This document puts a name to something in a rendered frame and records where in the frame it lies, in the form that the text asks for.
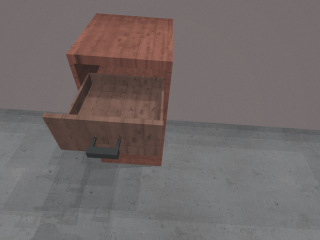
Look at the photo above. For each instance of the drawer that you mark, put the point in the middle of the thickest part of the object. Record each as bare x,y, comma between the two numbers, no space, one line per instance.
111,107

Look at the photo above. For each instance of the handle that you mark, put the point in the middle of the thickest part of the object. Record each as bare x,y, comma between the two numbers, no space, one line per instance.
103,152

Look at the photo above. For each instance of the cabinet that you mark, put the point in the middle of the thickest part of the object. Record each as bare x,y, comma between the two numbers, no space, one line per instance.
126,45

